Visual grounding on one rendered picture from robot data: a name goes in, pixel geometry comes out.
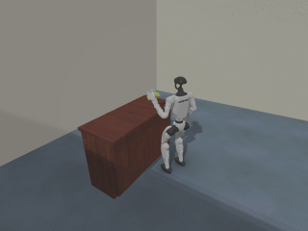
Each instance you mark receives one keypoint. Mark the robot right thigh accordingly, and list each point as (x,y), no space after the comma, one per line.
(180,133)

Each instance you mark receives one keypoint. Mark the sponge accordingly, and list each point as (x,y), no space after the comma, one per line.
(156,95)

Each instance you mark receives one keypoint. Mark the left robot upper arm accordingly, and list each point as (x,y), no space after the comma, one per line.
(169,101)

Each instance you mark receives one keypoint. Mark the left robot hand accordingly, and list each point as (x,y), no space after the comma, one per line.
(151,95)

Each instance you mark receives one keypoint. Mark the robot right foot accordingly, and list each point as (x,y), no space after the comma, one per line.
(182,163)

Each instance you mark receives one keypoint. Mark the right robot upper arm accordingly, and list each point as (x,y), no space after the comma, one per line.
(192,102)

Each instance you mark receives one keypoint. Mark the robot left forearm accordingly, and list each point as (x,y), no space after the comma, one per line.
(159,110)

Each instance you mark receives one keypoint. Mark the table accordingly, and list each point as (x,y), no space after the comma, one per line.
(123,143)

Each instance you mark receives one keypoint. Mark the robot right forearm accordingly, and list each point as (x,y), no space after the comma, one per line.
(190,113)

